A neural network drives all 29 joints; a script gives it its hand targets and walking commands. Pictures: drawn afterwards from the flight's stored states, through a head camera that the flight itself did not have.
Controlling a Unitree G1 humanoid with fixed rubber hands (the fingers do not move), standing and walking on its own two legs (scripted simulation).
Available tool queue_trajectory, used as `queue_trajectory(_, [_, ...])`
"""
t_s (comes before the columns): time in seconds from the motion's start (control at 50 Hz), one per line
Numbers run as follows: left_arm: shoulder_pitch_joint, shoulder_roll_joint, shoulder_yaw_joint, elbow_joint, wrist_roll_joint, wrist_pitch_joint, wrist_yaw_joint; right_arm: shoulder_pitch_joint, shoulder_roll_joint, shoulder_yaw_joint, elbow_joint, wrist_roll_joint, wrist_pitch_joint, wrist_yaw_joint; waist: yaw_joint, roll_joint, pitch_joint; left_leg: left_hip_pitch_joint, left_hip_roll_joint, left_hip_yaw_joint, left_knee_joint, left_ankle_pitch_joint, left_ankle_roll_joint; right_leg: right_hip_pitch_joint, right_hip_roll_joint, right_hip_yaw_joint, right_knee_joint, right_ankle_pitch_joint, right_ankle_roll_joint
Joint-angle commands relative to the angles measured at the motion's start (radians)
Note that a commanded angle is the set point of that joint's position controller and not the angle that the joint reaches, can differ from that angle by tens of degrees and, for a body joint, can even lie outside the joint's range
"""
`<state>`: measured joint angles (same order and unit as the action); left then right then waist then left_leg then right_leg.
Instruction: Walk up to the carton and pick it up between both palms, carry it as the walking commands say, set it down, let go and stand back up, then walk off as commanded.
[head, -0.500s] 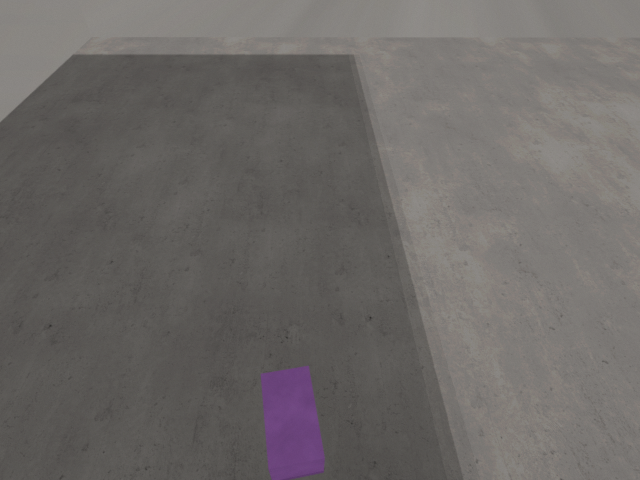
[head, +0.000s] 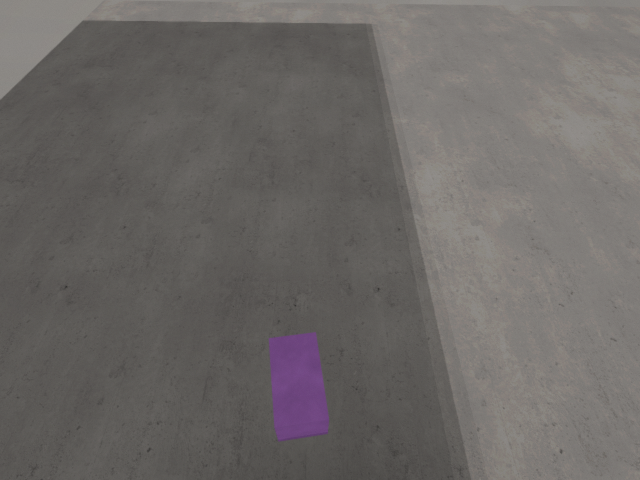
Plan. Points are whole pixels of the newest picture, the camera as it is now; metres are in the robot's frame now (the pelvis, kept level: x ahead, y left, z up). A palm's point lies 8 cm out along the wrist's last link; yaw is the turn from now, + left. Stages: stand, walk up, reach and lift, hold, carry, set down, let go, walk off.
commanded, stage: walk off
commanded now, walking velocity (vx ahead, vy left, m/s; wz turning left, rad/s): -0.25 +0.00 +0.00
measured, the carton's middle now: (297, 385) +0.49 +0.07 -0.69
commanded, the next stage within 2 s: stand in 1.16 s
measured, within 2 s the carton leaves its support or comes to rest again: neither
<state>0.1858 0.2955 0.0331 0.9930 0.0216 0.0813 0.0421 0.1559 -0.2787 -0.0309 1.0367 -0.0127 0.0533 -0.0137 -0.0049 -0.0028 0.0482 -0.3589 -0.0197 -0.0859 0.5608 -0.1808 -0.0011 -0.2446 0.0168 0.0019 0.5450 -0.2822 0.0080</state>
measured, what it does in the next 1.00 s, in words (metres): walks backwards: right foot, then left foot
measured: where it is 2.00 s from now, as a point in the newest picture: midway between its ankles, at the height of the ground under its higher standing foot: outside the picture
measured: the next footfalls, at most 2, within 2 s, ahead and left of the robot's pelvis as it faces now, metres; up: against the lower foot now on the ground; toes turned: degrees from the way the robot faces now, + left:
right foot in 0.26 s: -0.05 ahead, -0.14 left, +0.00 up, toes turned +1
left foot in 0.70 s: -0.21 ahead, +0.08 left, +0.00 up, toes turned +8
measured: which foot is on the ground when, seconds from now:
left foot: down 0.00-0.28, up 0.30-0.68, down 0.70-1.00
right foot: down 0.00-0.08, up 0.10-0.24, down 0.26-0.70, up 0.72-1.00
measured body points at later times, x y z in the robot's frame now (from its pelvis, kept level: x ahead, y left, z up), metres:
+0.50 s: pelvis -0.11 -0.05 +0.01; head -0.10 -0.07 +0.45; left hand -0.07 +0.22 -0.12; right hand -0.06 -0.32 -0.15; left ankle -0.18 +0.10 -0.63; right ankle -0.09 -0.14 -0.73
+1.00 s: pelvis -0.23 -0.02 +0.01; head -0.20 +0.02 +0.46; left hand -0.23 +0.24 -0.15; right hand -0.14 -0.27 -0.11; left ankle -0.25 +0.08 -0.73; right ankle -0.28 -0.18 -0.65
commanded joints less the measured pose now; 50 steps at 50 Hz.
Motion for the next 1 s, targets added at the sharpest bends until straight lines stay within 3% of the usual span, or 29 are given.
queue_trajectory(0.0, [0.041,0.153,0.05,-0.05,0.004,-0.004,0.006,0.052,-0.128,-0.033,-0.053,-0.01,-0.012,-0.011,-0.011,0.025,-0.061,0.013,0.139,-0.143,-0.117,0.036,0.034,-0.074,-0.119,0.094,-0.101,-0.062,-0.081])
queue_trajectory(0.04, [0.022,0.132,0.051,-0.071,0.003,0.004,0.0,0.032,-0.186,-0.052,-0.067,-0.014,-0.006,-0.015,0.004,0.092,-0.044,-0.041,0.192,-0.227,-0.233,-0.027,0.074,-0.061,-0.06,0.055,0.001,-0.149,-0.047])
queue_trajectory(0.08, [0.112,0.07,0.05,-0.056,-0.001,0.0,-0.015,0.008,-0.219,-0.068,-0.087,-0.024,0.004,-0.012,0.01,0.287,-0.131,-0.073,0.283,-0.334,-0.344,-0.064,0.13,0.026,0.046,-0.047,0.296,-0.193,-0.025])
queue_trajectory(0.12, [0.114,0.053,0.049,-0.066,0.002,0.002,-0.016,-0.033,-0.166,-0.057,-0.1,-0.036,0.011,-0.03,0.033,0.201,-0.106,-0.155,0.307,-0.345,-0.369,-0.055,0.174,0.012,0.01,0.043,0.423,-0.266,-0.04])
queue_trajectory(0.16, [0.149,0.042,0.048,-0.072,-0.005,-0.013,-0.01,-0.086,-0.136,-0.054,-0.118,-0.033,0.014,-0.035,0.057,0.133,-0.126,-0.015,0.241,-0.252,-0.3,0.006,0.108,-0.039,-0.013,0.028,0.241,-0.199,-0.04])
queue_trajectory(0.2, [0.22,0.011,0.04,-0.05,-0.006,-0.028,-0.006,-0.038,-0.139,-0.077,-0.087,-0.024,0.028,-0.035,0.033,0.233,-0.145,0.031,0.212,-0.222,-0.283,-0.037,0.077,0.038,0.007,-0.013,0.013,-0.143,-0.042])
queue_trajectory(0.22, [0.239,0.003,0.033,-0.03,-0.009,-0.033,-0.002,0.011,-0.131,-0.078,-0.075,-0.011,0.034,-0.028,0.02,0.182,-0.15,0.058,0.169,-0.181,-0.208,0.006,0.051,0.078,0.028,-0.023,-0.15,-0.069,-0.042])
queue_trajectory(0.24, [0.23,0.082,0.052,-0.039,0.008,-0.034,0.004,0.077,-0.073,-0.074,-0.062,-0.001,0.037,-0.026,-0.002,-0.019,-0.075,-0.072,0.084,-0.085,-0.076,-0.179,0.001,0.089,-0.083,0.137,-0.287,-0.142,-0.062])
queue_trajectory(0.26, [0.171,0.166,0.06,-0.1,0.013,-0.028,0.003,0.117,-0.032,-0.063,-0.076,-0.013,0.034,-0.03,0.004,-0.264,-0.041,-0.245,-0.069,-0.02,0.212,-0.397,-0.046,0.041,-0.391,0.44,-0.343,-0.124,-0.079])
queue_trajectory(0.28, [0.117,0.238,0.074,-0.119,0.029,-0.021,0.007,-0.017,-0.085,-0.084,-0.096,-0.035,0.03,-0.038,0.047,-0.261,0.017,-0.193,-0.054,-0.076,0.447,-0.415,-0.045,-0.228,-0.454,0.426,-0.409,-0.1,-0.147])
queue_trajectory(0.3, [0.028,0.147,0.054,-0.136,0.027,-0.022,0.004,-0.013,-0.109,-0.094,-0.103,-0.017,0.03,-0.032,-0.006,-0.174,0.017,-0.098,-0.042,-0.118,0.57,-0.345,-0.023,-0.321,-0.405,0.349,-0.377,-0.081,-0.169])
queue_trajectory(0.32, [-0.068,0.103,0.041,-0.155,0.028,-0.033,0.01,0.037,-0.091,-0.097,-0.071,-0.012,0.031,-0.025,-0.068,-0.09,0.05,-0.087,-0.059,-0.105,0.681,-0.257,-0.01,-0.326,-0.315,0.254,-0.332,-0.008,-0.149])
queue_trajectory(0.36, [-0.109,0.095,0.04,-0.172,0.008,-0.026,0.017,0.164,-0.085,-0.103,-0.029,-0.018,0.033,-0.017,-0.105,-0.121,0.013,-0.126,-0.06,-0.05,0.735,-0.211,-0.032,-0.203,-0.222,0.136,-0.251,0.098,-0.11])
queue_trajectory(0.38, [-0.083,0.113,0.052,-0.163,0.002,-0.029,0.02,0.108,-0.074,-0.095,-0.041,-0.02,0.026,-0.019,-0.058,-0.083,0.001,-0.126,-0.056,-0.02,0.768,-0.201,-0.038,-0.154,-0.24,0.143,-0.241,0.141,-0.136])
queue_trajectory(0.44, [0.04,0.083,0.051,-0.132,0.008,-0.031,0.035,0.036,-0.047,-0.087,-0.083,-0.016,0.02,-0.03,0.022,-0.129,0.029,-0.225,-0.025,-0.014,0.701,-0.23,-0.084,0.011,-0.29,0.208,-0.227,0.154,-0.197])
queue_trajectory(0.58, [0.11,0.114,0.071,-0.077,0.012,-0.017,0.014,0.044,-0.004,-0.067,-0.095,0.011,0.023,-0.028,0.078,-0.246,-0.065,-0.009,0.022,0.092,0.16,-0.39,-0.066,0.163,-0.31,0.21,-0.209,0.376,-0.192])
queue_trajectory(0.64, [0.126,0.102,0.084,-0.045,0.008,-0.009,0.016,0.234,-0.015,-0.074,-0.032,0.021,0.013,-0.026,0.021,-0.121,-0.099,0.173,0.012,0.134,-0.184,-0.151,-0.032,0.125,-0.275,0.151,-0.151,0.421,-0.14])
queue_trajectory(0.66, [0.111,0.101,0.088,-0.052,0.003,-0.007,0.01,0.265,-0.017,-0.076,-0.019,0.012,0.002,-0.03,0.0,-0.067,-0.047,0.225,0.067,0.069,-0.338,-0.027,-0.018,0.02,-0.239,0.112,-0.107,0.308,-0.085])
queue_trajectory(0.68, [0.123,0.014,0.075,-0.074,-0.006,-0.013,-0.003,0.252,-0.131,-0.096,-0.034,-0.014,-0.011,-0.035,0.032,0.177,-0.04,0.318,0.265,-0.145,-0.365,-0.003,0.011,-0.194,-0.129,0.013,0.058,0.05,-0.017])
queue_trajectory(0.7, [-0.024,0.023,0.085,-0.109,0.005,-0.01,0.012,0.163,-0.191,-0.11,-0.079,-0.016,-0.015,-0.03,-0.041,0.303,-0.014,0.162,0.448,-0.237,-0.3,0.358,0.159,-0.264,-0.002,-0.058,0.306,-0.296,0.017])
queue_trajectory(0.72, [-0.081,0.005,0.077,-0.124,0.004,-0.004,0.011,0.137,-0.161,-0.104,-0.101,-0.04,-0.024,-0.035,-0.062,0.227,-0.015,0.101,0.461,-0.236,-0.273,0.583,0.241,-0.241,0.02,0.069,0.547,-0.342,0.004])
queue_trajectory(0.74, [-0.051,-0.02,0.071,-0.108,-0.001,-0.005,0.008,0.129,-0.083,-0.073,-0.095,-0.034,-0.025,-0.042,-0.013,0.106,-0.005,0.135,0.378,-0.155,-0.215,0.709,0.208,-0.257,0.035,0.127,0.623,-0.285,-0.015])
queue_trajectory(0.76, [-0.007,-0.002,0.084,-0.082,-0.01,-0.012,-0.005,0.044,-0.058,-0.06,-0.111,-0.023,-0.014,-0.052,0.041,0.125,-0.003,0.113,0.294,-0.018,-0.185,0.73,0.16,-0.245,0.048,0.134,0.669,-0.231,-0.01])
queue_trajectory(0.8, [0.067,-0.014,0.083,-0.044,-0.001,-0.023,-0.011,-0.006,-0.093,-0.07,-0.145,-0.014,-0.016,-0.056,0.058,0.141,-0.055,0.271,0.262,-0.016,-0.142,0.778,0.136,-0.295,0.05,0.112,0.669,-0.221,0.026])
queue_trajectory(0.82, [0.057,0.01,0.089,-0.034,0.007,-0.024,-0.01,0.046,-0.072,-0.069,-0.132,0.0,-0.014,-0.054,0.018,0.153,-0.062,0.249,0.272,-0.015,-0.153,0.727,0.132,-0.281,0.067,0.091,0.749,-0.18,0.042])
queue_trajectory(0.86, [0.025,-0.004,0.085,-0.053,-0.002,-0.017,-0.001,0.06,-0.08,-0.067,-0.131,-0.007,-0.014,-0.052,0.006,0.143,-0.039,0.307,0.254,-0.028,-0.147,0.645,0.158,-0.312,0.045,0.08,0.643,-0.195,0.071])
queue_trajectory(0.9, [0.042,-0.024,0.081,-0.042,-0.007,-0.007,0.006,0.112,-0.085,-0.069,-0.11,-0.013,-0.02,-0.053,-0.017,0.215,-0.058,0.335,0.266,-0.044,-0.144,0.673,0.171,-0.283,0.038,0.033,0.54,-0.19,0.091])
queue_trajectory(0.92, [0.015,-0.01,0.081,-0.052,-0.001,-0.007,0.002,0.151,-0.08,-0.07,-0.095,-0.004,-0.027,-0.056,-0.037,0.185,-0.076,0.364,0.286,-0.07,-0.154,0.688,0.176,-0.272,0.012,0.022,0.5,-0.193,0.085])
queue_trajectory(0.98, [0.012,-0.024,0.077,-0.074,-0.016,0.002,0.015,0.132,-0.068,-0.065,-0.091,-0.017,-0.031,-0.05,-0.023,0.233,-0.084,0.307,0.279,-0.104,-0.168,0.606,0.176,-0.152,-0.02,0.002,0.302,-0.239,0.081])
